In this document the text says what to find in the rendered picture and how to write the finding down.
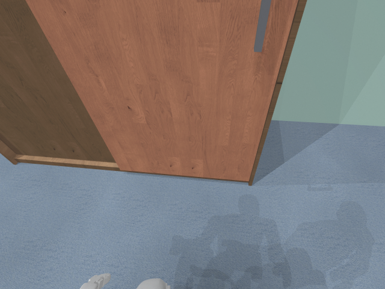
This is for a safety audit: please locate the handle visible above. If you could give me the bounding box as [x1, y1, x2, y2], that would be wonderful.
[254, 0, 271, 52]

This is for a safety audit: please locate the wardrobe door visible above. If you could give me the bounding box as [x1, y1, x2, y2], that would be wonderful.
[0, 0, 116, 163]
[26, 0, 298, 181]

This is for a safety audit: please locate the left robot hand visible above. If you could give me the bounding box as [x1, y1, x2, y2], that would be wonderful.
[80, 273, 111, 289]

